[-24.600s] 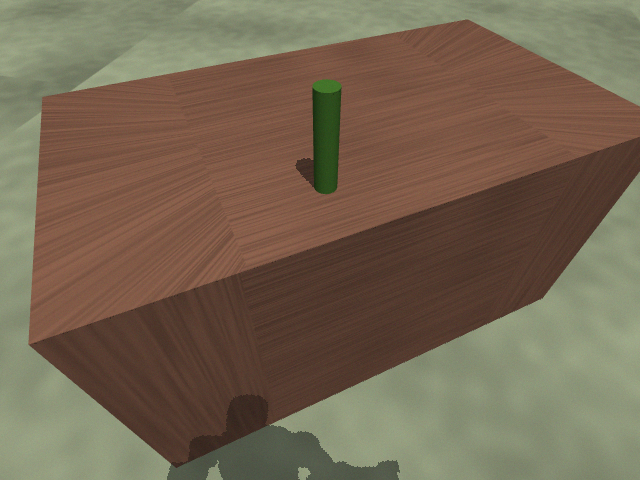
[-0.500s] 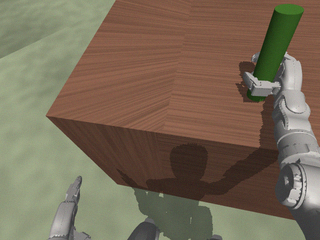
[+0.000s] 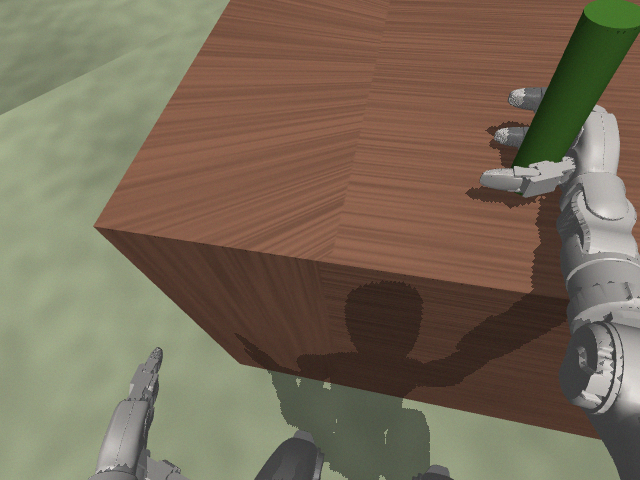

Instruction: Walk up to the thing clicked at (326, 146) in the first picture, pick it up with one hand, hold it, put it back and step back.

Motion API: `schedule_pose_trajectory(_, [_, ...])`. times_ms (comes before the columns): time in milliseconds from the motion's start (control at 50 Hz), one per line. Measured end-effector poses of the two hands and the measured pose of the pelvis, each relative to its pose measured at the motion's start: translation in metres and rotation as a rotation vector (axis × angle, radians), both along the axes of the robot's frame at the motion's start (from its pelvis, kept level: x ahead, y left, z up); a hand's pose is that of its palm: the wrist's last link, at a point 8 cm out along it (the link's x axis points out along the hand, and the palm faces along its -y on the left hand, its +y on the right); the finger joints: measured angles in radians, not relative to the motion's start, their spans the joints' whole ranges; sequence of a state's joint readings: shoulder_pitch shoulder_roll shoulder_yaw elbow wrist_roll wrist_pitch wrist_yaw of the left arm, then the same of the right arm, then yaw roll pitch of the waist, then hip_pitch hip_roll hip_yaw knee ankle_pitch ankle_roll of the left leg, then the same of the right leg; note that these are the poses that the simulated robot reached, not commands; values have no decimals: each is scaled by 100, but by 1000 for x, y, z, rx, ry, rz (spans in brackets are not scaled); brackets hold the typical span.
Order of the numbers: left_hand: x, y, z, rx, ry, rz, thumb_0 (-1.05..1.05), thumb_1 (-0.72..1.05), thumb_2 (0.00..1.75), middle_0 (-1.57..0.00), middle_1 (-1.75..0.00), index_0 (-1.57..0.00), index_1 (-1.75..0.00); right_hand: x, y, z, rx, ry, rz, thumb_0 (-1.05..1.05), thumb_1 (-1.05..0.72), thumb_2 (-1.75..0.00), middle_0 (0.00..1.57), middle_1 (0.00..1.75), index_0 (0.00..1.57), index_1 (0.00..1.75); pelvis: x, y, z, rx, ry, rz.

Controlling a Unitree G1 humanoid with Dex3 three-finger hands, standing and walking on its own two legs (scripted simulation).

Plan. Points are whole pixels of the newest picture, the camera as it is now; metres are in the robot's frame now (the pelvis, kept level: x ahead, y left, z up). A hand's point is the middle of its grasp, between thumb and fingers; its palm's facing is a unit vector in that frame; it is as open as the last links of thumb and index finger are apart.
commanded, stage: open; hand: right
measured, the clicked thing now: (560, 116) +0.53 -0.15 +0.15
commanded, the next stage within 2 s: withdraw in 0.08 s
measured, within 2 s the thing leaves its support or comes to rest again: neither
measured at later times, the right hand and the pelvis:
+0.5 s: hand (594, 99) +0.54 -0.17 +0.16, palm faces +0.05 +1.00 -0.04, open 17.4 cm; pelvis +0.02 +0.00 +0.02, yaw +0 degrees
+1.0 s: hand out of the picture +0.46 -0.32 +0.21, palm faces +0.36 +0.89 -0.29, open 17.7 cm; pelvis +0.03 +0.00 +0.05, yaw -1 degrees
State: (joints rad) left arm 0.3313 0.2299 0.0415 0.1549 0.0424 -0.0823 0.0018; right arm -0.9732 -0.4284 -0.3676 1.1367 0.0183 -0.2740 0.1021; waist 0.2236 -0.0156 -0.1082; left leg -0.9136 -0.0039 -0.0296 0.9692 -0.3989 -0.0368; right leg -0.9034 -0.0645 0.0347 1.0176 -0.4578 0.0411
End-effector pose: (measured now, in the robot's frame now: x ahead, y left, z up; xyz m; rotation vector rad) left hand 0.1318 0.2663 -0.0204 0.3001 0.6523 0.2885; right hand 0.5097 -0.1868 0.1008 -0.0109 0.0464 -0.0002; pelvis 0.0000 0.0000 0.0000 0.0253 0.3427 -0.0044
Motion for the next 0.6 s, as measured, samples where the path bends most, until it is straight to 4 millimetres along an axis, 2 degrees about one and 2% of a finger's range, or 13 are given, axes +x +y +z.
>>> schedule_pose_trajectory(140, [4,-1,0,-6,1,2,-1,-53,6,-5,-5,-5,-5,1,0,0,2,1,5,-1,56,-20,66,44,67,44,4,-1,1,-1,0,1])
schedule_pose_trajectory(260, [8,-3,0,-14,10,0,-1,-53,6,-5,-5,-5,-5,2,-1,0,3,0,1,-1,60,-12,44,30,45,29,7,-1,3,-2,-1,2])
schedule_pose_trajectory(320, [11,-2,4,-13,0,4,-1,-52,5,-5,-5,-6,-5,4,-6,8,1,-21,-8,-1,60,-11,33,24,34,24,10,-1,4,-2,-8,2])
schedule_pose_trajectory(440, [14,0,11,-23,6,12,-1,-51,4,-5,-5,-6,-4,4,-24,41,-13,-53,-39,-1,61,-8,17,14,17,14,17,-3,14,-5,-37,3])
schedule_pose_trajectory(600, [22,-7,1,-94,46,-1,-1,-51,3,-5,-5,-6,-4,-6,-57,102,-37,-72,-45,-1,61,-4,8,8,8,7,27,-2,28,-9,-84,-3])
